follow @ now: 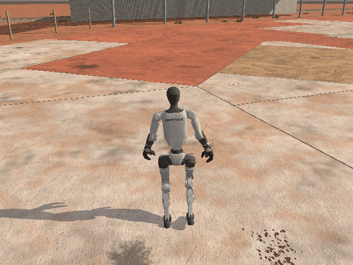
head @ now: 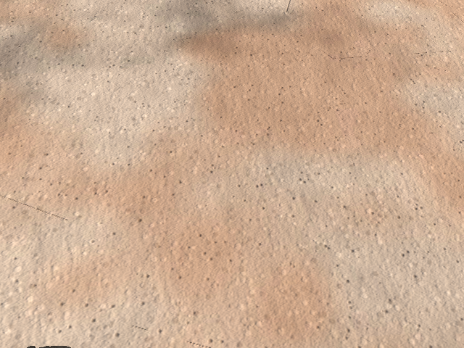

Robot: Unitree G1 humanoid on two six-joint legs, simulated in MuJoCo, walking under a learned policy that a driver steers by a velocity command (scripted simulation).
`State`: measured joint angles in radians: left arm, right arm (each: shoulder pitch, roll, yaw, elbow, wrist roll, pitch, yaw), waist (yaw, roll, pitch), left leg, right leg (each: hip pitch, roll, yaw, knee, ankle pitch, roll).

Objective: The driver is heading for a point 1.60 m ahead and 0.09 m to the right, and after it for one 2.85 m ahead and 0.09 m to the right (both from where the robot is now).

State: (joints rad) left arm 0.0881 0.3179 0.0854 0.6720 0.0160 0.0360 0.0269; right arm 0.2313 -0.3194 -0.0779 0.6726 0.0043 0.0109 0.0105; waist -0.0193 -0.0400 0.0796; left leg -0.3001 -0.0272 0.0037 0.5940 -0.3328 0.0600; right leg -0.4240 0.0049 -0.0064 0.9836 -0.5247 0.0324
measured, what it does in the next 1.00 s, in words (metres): walks ahead, turning right: right foot, then left foot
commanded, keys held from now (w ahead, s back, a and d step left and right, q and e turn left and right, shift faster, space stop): q+shift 0.14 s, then e+shift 0.50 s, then w+e+shift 0.22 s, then w+q+shift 0.14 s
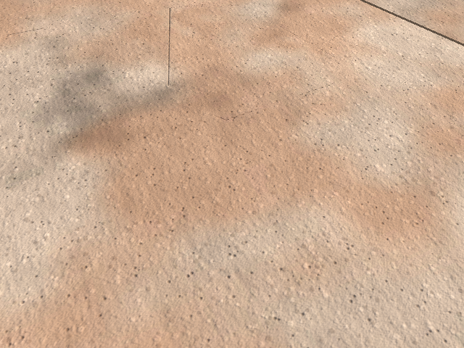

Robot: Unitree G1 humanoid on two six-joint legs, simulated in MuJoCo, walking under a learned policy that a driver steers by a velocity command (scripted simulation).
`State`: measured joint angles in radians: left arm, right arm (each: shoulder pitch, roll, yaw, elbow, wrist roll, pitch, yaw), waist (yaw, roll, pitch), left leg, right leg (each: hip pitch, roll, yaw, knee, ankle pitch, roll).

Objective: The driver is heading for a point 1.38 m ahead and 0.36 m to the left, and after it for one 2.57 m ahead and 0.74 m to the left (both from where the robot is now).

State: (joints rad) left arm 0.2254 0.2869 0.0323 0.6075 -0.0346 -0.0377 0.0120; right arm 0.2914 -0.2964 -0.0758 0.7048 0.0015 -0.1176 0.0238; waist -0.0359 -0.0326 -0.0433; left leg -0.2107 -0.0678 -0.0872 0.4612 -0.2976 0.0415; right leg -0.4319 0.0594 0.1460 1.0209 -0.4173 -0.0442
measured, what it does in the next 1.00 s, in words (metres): walks ahead, turning left: right foot, then left foot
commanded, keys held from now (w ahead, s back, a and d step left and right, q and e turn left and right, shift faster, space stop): w+q+shift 0.68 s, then w+e+shift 0.32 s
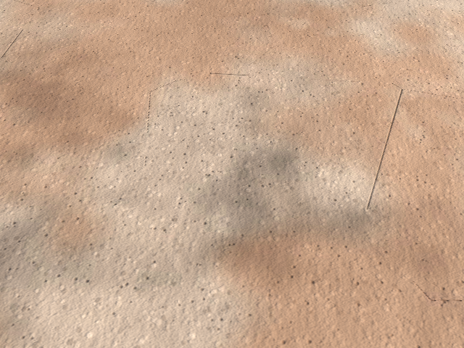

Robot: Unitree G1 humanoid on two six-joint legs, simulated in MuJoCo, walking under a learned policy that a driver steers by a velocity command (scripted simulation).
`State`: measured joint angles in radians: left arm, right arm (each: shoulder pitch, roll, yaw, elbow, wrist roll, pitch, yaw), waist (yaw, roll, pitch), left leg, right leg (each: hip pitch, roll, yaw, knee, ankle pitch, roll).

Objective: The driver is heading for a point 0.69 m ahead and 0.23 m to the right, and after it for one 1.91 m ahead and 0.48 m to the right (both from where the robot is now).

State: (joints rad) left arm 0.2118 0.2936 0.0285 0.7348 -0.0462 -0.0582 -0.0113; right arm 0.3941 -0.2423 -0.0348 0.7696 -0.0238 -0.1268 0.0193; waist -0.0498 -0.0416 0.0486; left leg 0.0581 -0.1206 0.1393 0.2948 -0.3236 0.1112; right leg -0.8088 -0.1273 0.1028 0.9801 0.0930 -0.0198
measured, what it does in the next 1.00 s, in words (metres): walks ahead, turning right: right foot, then left foot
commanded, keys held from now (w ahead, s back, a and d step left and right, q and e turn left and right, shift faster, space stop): w+e+shift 0.56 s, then w+q+shift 0.44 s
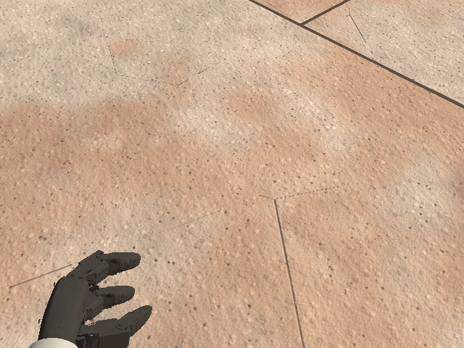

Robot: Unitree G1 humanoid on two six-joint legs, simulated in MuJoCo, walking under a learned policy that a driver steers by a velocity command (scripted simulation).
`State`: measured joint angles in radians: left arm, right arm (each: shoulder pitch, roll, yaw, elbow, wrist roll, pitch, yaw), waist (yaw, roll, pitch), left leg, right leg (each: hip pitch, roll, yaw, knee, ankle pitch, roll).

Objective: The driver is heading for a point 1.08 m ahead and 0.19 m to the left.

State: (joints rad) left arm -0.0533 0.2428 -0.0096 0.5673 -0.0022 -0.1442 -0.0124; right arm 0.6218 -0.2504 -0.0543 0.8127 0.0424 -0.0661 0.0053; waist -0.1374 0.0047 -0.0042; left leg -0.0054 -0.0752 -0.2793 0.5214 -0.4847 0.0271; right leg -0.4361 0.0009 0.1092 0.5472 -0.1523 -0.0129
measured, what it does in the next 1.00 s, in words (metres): walks ahead: left foot, then right foot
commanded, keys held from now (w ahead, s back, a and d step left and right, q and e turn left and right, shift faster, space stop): w+q+shift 0.40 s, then w+e+shift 0.60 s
